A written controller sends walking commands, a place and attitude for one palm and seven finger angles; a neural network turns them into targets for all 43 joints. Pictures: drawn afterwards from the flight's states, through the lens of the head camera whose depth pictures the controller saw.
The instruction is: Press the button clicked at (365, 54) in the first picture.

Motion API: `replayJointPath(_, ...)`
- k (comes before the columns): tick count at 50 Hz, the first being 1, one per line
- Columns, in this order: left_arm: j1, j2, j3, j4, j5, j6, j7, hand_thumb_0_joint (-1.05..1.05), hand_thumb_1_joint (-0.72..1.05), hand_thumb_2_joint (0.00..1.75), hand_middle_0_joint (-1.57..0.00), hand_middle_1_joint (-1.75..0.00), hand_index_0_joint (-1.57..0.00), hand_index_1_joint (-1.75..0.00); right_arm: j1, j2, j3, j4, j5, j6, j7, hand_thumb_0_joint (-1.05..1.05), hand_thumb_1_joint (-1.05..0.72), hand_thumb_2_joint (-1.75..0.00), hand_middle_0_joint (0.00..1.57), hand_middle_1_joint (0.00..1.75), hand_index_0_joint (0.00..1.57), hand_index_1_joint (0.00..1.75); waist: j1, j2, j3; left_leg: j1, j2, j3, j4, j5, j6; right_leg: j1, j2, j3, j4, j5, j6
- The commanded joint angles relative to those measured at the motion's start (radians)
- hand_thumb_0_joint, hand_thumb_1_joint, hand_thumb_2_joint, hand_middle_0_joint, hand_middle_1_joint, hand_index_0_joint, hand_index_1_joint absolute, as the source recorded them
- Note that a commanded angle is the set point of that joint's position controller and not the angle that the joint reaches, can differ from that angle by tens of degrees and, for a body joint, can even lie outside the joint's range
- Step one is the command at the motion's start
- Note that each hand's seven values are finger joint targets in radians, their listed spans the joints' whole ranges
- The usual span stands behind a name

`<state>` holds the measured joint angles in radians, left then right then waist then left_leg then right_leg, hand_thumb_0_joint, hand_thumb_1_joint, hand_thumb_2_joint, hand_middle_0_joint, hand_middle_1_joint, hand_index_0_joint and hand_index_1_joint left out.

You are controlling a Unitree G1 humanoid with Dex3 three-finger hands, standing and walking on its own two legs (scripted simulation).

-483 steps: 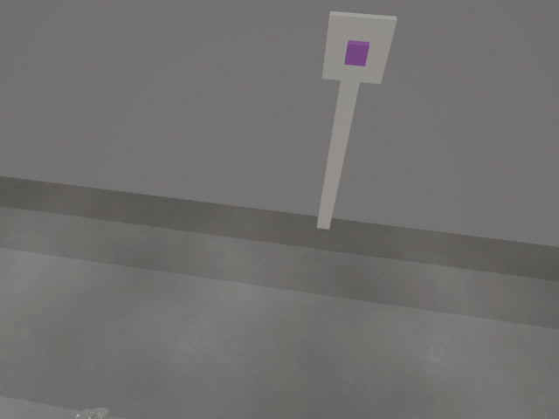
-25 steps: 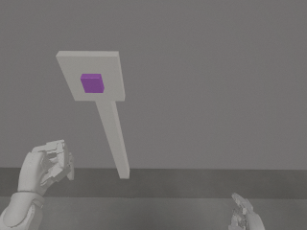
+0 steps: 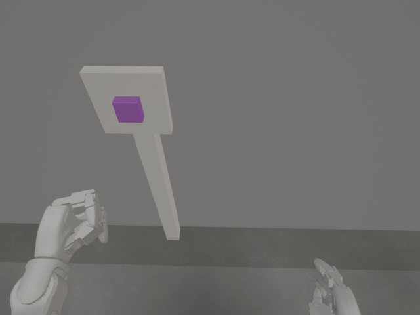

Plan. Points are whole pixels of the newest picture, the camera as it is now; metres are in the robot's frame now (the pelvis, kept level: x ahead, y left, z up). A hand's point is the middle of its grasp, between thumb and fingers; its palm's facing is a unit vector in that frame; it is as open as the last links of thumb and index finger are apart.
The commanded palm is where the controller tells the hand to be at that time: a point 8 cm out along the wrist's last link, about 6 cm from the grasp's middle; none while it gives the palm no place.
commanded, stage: aim a knuckle at the button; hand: left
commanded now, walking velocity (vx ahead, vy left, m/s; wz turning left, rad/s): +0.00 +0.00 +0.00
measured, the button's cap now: (129, 109) +0.54 +0.24 +0.10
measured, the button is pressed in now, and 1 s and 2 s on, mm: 0 0 0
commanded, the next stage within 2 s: press the button with the knuckle in 1.78 s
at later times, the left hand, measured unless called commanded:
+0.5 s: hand (118, 182) +0.34 +0.21 +0.08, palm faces +0.08 -1.00 -0.04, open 3.1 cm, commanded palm +0.32 +0.26 +0.08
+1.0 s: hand (128, 155) +0.41 +0.21 +0.07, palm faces +0.07 -1.00 -0.02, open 3.1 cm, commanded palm +0.39 +0.26 +0.07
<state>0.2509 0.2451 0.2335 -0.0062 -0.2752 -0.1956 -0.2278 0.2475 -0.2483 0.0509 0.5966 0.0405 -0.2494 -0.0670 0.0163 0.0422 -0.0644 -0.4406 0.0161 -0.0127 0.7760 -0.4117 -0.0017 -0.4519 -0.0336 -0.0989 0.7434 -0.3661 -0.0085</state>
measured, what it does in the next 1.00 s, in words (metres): stands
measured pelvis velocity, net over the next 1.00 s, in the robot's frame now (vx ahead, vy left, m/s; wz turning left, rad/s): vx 0.00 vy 0.01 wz -0.04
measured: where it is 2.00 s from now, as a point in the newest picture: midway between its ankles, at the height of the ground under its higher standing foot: outside the picture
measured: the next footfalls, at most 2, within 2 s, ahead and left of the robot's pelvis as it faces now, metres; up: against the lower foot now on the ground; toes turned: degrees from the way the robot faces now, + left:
none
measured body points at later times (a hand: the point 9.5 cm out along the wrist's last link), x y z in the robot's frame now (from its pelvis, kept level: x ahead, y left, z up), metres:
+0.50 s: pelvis +0.00 +0.00 +0.00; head +0.04 -0.01 +0.45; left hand +0.33 +0.26 +0.08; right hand +0.13 -0.26 -0.10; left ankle -0.01 +0.12 -0.71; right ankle +0.01 -0.11 -0.71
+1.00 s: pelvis +0.00 +0.01 -0.01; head +0.06 +0.01 +0.44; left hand +0.40 +0.27 +0.07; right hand +0.07 -0.26 -0.12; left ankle -0.01 +0.12 -0.71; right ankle +0.01 -0.11 -0.71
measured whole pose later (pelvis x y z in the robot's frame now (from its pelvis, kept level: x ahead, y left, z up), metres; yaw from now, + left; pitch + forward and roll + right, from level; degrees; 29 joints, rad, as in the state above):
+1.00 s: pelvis +0.00 +0.01 -0.01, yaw -2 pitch +11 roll -1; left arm -0.49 0.36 0.37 0.81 -0.18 -0.33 -0.23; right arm 0.32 -0.26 0.03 0.65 0.03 -0.05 -0.05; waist -0.06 0.01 -0.07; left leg -0.58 0.03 0.03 0.82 -0.42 0.01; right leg -0.61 -0.02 -0.06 0.78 -0.35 0.00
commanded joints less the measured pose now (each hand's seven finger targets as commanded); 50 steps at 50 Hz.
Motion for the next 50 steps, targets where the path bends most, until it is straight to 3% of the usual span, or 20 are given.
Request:
replayJointPath(1,-0.333,0.170,0.070,-0.127,-0.008,-0.070,0.001,0.00,0.90,0.90,-1.30,-1.50,-1.30,-1.50,-0.074,-0.122,-0.058,-0.134,0.006,-0.048,-0.025,0.00,-0.90,-0.90,0.20,0.30,0.20,0.30,-0.031,-0.001,-0.117,0.016,-0.026,-0.008,-0.127,0.148,0.017,0.050,0.023,0.050,-0.128,0.087,-0.001)
replayJointPath(4,-0.391,0.194,0.087,-0.052,-0.007,-0.061,-0.006,0.00,0.90,0.90,-1.30,-1.50,-1.30,-1.50,-0.070,-0.125,-0.057,-0.128,0.004,-0.039,-0.029,0.00,-0.90,-0.90,0.20,0.30,0.20,0.30,-0.025,-0.032,-0.157,0.013,-0.026,-0.005,-0.125,0.173,0.019,0.085,0.021,0.058,-0.123,0.123,0.000)
replayJointPath(9,-0.421,0.183,0.091,0.004,-0.009,-0.065,-0.011,0.00,0.90,0.90,-1.30,-1.50,-1.30,-1.50,-0.064,-0.121,-0.060,-0.136,0.001,-0.022,-0.018,0.00,-0.90,-0.90,0.20,0.30,0.20,0.30,-0.003,0.005,-0.225,0.036,-0.028,0.007,-0.127,0.284,0.013,0.145,0.020,0.053,-0.095,0.269,-0.006)
replayJointPath(10,-0.404,0.196,0.109,0.034,-0.008,-0.063,-0.006,0.00,0.90,0.90,-1.30,-1.50,-1.30,-1.50,-0.057,-0.122,-0.062,-0.133,0.001,-0.017,-0.016,0.00,-0.90,-0.90,0.20,0.30,0.20,0.30,0.003,-0.001,-0.211,0.033,-0.025,0.006,-0.131,0.299,0.010,0.143,0.022,0.046,-0.092,0.287,-0.008)
replayJointPath(12,-0.419,0.200,0.110,0.067,-0.004,-0.065,0.002,0.00,0.90,0.90,-1.30,-1.50,-1.30,-1.50,-0.049,-0.126,-0.064,-0.133,0.000,-0.006,-0.011,0.00,-0.90,-0.90,0.20,0.30,0.20,0.30,-0.002,-0.043,-0.189,0.012,-0.022,0.007,-0.130,0.296,0.012,0.139,0.025,0.046,-0.094,0.287,-0.005)
replayJointPath(15,-0.508,0.183,0.084,0.082,0.011,-0.075,0.012,0.00,0.90,0.90,-1.30,-1.50,-1.30,-1.50,-0.041,-0.128,-0.069,-0.128,0.000,0.009,-0.007,0.00,-0.90,-0.90,0.20,0.30,0.20,0.30,-0.019,-0.007,-0.189,0.025,-0.023,0.012,-0.132,0.282,0.010,0.107,0.024,0.047,-0.091,0.278,-0.005)
replayJointPath(18,-0.604,0.233,0.120,0.132,0.020,-0.089,0.025,0.00,0.90,0.90,-1.30,-1.50,-1.30,-1.50,-0.034,-0.136,-0.071,-0.118,-0.001,0.028,-0.011,0.00,-0.90,-0.90,0.20,0.30,0.20,0.30,-0.033,-0.055,-0.185,0.001,-0.023,0.017,-0.128,0.240,0.017,0.106,0.023,0.064,-0.104,0.238,0.000)
replayJointPath(21,-0.661,0.254,0.137,0.162,0.026,-0.116,0.020,0.00,0.90,0.90,-1.30,-1.50,-1.30,-1.50,-0.022,-0.132,-0.074,-0.108,-0.003,0.040,-0.014,0.00,-0.90,-0.90,0.20,0.30,0.20,0.30,-0.026,0.013,-0.244,0.028,-0.023,0.020,-0.125,0.275,0.013,0.124,0.023,0.066,-0.088,0.277,-0.008)
replayJointPath(22,-0.688,0.265,0.136,0.182,0.027,-0.123,0.019,0.00,0.90,0.90,-1.30,-1.50,-1.30,-1.50,-0.015,-0.136,-0.073,-0.103,-0.004,0.045,-0.015,0.00,-0.90,-0.90,0.20,0.30,0.20,0.30,-0.036,-0.017,-0.243,0.015,-0.021,0.017,-0.120,0.275,0.016,0.129,0.025,0.069,-0.088,0.277,-0.006)
replayJointPath(27,-0.818,0.266,0.123,0.336,0.029,-0.133,-0.008,0.00,0.90,0.90,-1.30,-1.50,-1.30,-1.50,0.009,-0.144,-0.073,-0.082,-0.002,0.072,-0.018,0.00,-0.90,-0.90,0.20,0.30,0.20,0.30,-0.056,-0.020,-0.227,-0.009,-0.022,0.018,-0.110,0.241,0.018,0.091,0.027,0.073,-0.089,0.252,-0.006)
replayJointPath(31,-0.861,0.268,0.124,0.380,0.035,-0.143,-0.017,0.00,0.90,0.90,-1.30,-1.50,-1.30,-1.50,0.039,-0.147,-0.080,-0.081,-0.005,0.087,-0.011,0.00,-0.90,-0.90,0.20,0.30,0.20,0.30,-0.046,0.017,-0.299,0.023,-0.020,0.013,-0.099,0.318,0.014,0.097,0.029,0.065,-0.061,0.329,-0.012)
replayJointPath(33,-0.838,0.312,0.170,0.426,0.037,-0.148,-0.014,0.00,0.90,0.90,-1.30,-1.50,-1.30,-1.50,0.055,-0.153,-0.083,-0.080,-0.008,0.102,-0.006,0.00,-0.90,-0.90,0.20,0.30,0.20,0.30,-0.037,-0.033,-0.311,-0.003,-0.017,0.013,-0.093,0.340,0.015,0.122,0.031,0.066,-0.053,0.361,-0.010)
replayJointPath(36,-0.883,0.271,0.129,0.432,0.043,-0.158,-0.009,0.00,0.90,0.90,-1.30,-1.50,-1.30,-1.50,0.062,-0.149,-0.084,-0.086,-0.005,0.118,0.002,0.00,-0.90,-0.90,0.20,0.30,0.20,0.30,-0.051,-0.001,-0.292,0.003,-0.015,0.015,-0.091,0.348,0.012,0.081,0.033,0.060,-0.048,0.359,-0.011)
replayJointPath(38,-0.929,0.317,0.166,0.458,0.049,-0.164,0.003,0.00,0.90,0.90,-1.30,-1.50,-1.30,-1.50,0.075,-0.156,-0.087,-0.081,-0.010,0.131,0.003,0.00,-0.90,-0.90,0.20,0.30,0.20,0.30,-0.055,-0.037,-0.303,-0.014,-0.014,0.017,-0.086,0.334,0.017,0.089,0.034,0.066,-0.048,0.355,-0.008)
replayJointPath(41,-0.977,0.326,0.170,0.478,0.061,-0.180,0.010,0.00,0.90,0.90,-1.30,-1.50,-1.30,-1.50,0.083,-0.153,-0.087,-0.078,-0.012,0.144,0.004,0.00,-0.90,-0.90,0.20,0.30,0.20,0.30,-0.057,0.000,-0.316,-0.018,-0.015,0.020,-0.083,0.328,0.014,0.080,0.034,0.068,-0.040,0.348,-0.010)
replayJointPath(43,-1.032,0.338,0.168,0.517,0.070,-0.191,0.012,0.00,0.90,0.90,-1.30,-1.50,-1.30,-1.50,0.093,-0.155,-0.086,-0.070,-0.012,0.155,0.004,0.00,-0.90,-0.90,0.20,0.30,0.20,0.30,-0.073,-0.009,-0.305,-0.030,-0.013,0.017,-0.077,0.309,0.017,0.060,0.037,0.072,-0.041,0.328,-0.010)
replayJointPath(44,-1.063,0.331,0.156,0.515,0.074,-0.199,0.010,0.00,0.90,0.90,-1.30,-1.50,-1.30,-1.50,0.095,-0.154,-0.085,-0.068,-0.013,0.157,0.004,0.00,-0.90,-0.90,0.20,0.30,0.20,0.30,-0.072,0.035,-0.316,-0.021,-0.014,0.019,-0.074,0.309,0.016,0.051,0.037,0.074,-0.037,0.325,-0.012)
replayJointPath(46,-1.097,0.348,0.167,0.590,0.075,-0.204,0.007,0.00,0.90,0.90,-1.30,-1.50,-1.30,-1.50,0.107,-0.159,-0.084,-0.056,-0.013,0.166,0.003,0.00,-0.90,-0.90,0.20,0.30,0.20,0.30,-0.085,-0.010,-0.295,-0.046,-0.012,0.015,-0.068,0.281,0.018,0.034,0.040,0.073,-0.038,0.302,-0.010)
replayJointPath(49,-1.141,0.389,0.195,0.636,0.083,-0.222,-0.004,0.00,0.90,0.90,-1.30,-1.50,-1.30,-1.50,0.121,-0.163,-0.086,-0.052,-0.016,0.178,0.002,0.00,-0.90,-0.90,0.20,0.30,0.20,0.30,-0.079,0.013,-0.342,-0.045,-0.012,0.014,-0.058,0.296,0.017,0.038,0.040,0.075,-0.024,0.308,-0.014)
replayJointPath(50,-1.162,0.363,0.169,0.643,0.085,-0.225,-0.011,0.00,0.90,0.90,-1.30,-1.50,-1.30,-1.50,0.123,-0.161,-0.085,-0.052,-0.018,0.180,0.004,0.00,-0.90,-0.90,0.20,0.30,0.20,0.30,-0.084,0.044,-0.350,-0.038,-0.014,0.017,-0.051,0.308,0.017,0.030,0.039,0.077,-0.020,0.320,-0.015)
